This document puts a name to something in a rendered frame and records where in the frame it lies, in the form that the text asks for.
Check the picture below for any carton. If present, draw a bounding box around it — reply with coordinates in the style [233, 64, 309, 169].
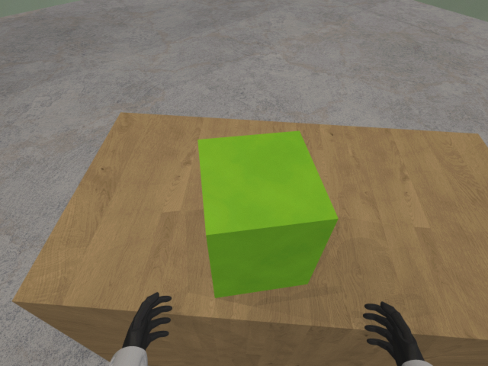
[197, 131, 338, 298]

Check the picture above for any robot right hand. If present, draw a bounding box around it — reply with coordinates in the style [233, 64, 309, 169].
[363, 301, 424, 366]

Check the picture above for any pedestal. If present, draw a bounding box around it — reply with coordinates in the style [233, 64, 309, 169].
[12, 112, 488, 366]

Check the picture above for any robot left hand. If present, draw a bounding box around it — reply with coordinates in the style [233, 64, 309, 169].
[122, 292, 172, 350]

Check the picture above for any left robot forearm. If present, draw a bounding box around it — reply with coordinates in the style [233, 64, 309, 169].
[109, 346, 148, 366]

